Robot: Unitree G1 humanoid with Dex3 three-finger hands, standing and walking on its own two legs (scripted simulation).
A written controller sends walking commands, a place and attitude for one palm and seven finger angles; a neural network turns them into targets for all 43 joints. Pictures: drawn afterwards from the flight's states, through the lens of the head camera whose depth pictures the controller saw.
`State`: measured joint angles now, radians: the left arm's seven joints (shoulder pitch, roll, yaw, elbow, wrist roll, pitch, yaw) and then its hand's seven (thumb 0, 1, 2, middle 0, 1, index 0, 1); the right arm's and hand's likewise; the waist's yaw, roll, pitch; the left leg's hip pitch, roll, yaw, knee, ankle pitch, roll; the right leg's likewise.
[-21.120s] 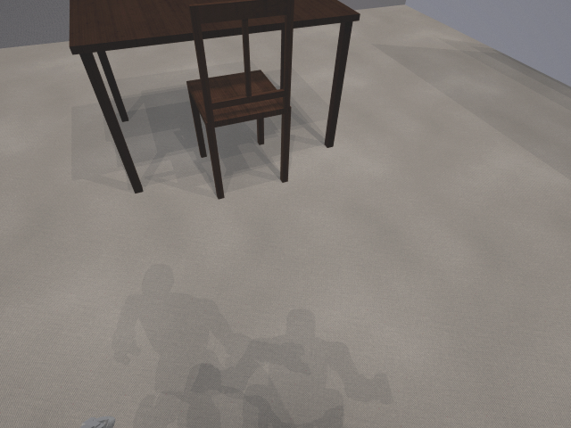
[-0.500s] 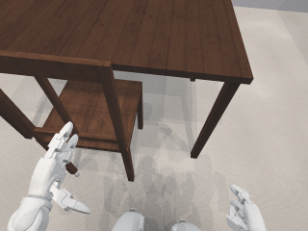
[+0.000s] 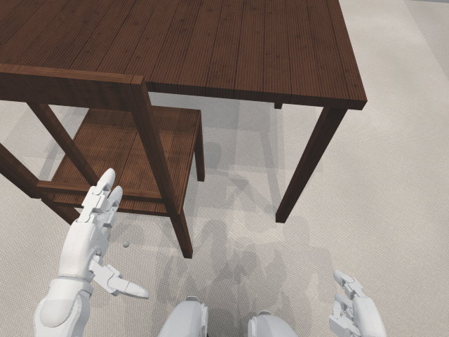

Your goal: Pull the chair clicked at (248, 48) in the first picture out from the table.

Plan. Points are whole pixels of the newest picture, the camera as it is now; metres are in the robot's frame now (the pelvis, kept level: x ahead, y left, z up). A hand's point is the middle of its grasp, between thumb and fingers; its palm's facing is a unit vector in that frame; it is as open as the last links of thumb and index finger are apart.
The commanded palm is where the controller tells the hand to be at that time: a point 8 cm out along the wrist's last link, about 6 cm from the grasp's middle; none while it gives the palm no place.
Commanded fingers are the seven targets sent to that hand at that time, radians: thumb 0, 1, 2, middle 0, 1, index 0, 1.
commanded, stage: aim the fingers beside a spindle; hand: left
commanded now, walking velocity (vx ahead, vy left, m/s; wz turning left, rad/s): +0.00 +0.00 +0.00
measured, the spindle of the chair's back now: (74, 154) +0.45 +0.34 +0.01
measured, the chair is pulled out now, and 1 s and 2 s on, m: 0.00 0.00 0.00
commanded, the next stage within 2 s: none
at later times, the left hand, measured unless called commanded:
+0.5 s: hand (145, 243) +0.27 +0.15 +0.02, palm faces -0.08 -1.00 -0.03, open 16.9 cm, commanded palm +0.25 +0.21 +0.02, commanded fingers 0.00 -0.50 0.30 -0.06 -0.08 -0.06 -0.08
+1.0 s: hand (142, 237) +0.27 +0.15 +0.03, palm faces -0.04 -1.00 -0.05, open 16.9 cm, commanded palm +0.26 +0.20 +0.01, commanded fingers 0.00 -0.50 0.30 -0.06 -0.08 -0.06 -0.08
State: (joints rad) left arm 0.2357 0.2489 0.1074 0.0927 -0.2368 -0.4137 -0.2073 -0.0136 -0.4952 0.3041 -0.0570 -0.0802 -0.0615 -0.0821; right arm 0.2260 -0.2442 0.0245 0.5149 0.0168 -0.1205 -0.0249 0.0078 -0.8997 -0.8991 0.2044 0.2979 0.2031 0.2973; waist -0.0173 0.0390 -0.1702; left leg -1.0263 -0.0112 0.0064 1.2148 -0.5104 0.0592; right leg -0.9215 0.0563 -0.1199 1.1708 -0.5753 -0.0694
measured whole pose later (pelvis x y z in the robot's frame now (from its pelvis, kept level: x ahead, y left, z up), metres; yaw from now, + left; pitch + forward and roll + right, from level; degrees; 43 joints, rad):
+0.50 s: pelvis +0.00 +0.00 -0.01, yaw +0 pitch +21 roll -3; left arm 0.19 0.22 0.05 0.14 -0.20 -0.43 -0.17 -0.01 -0.50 0.30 -0.06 -0.08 -0.06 -0.08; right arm 0.22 -0.25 0.02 0.50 0.01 -0.08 -0.01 0.01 -0.90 -0.90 0.20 0.30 0.20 0.30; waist -0.02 0.04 -0.19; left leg -1.10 -0.01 0.01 1.27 -0.53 0.06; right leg -1.00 0.05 -0.12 1.24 -0.60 -0.07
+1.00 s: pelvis -0.01 +0.01 -0.02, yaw -1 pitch +21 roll -3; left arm 0.18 0.22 0.03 0.05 -0.17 -0.44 -0.08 -0.02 -0.49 0.30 -0.06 -0.08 -0.06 -0.08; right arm 0.22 -0.23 0.02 0.49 0.00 -0.04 0.01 0.01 -0.90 -0.90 0.20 0.30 0.20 0.30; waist -0.01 0.04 -0.19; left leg -1.14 -0.01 0.02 1.31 -0.54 0.07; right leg -1.03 0.05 -0.12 1.27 -0.61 -0.06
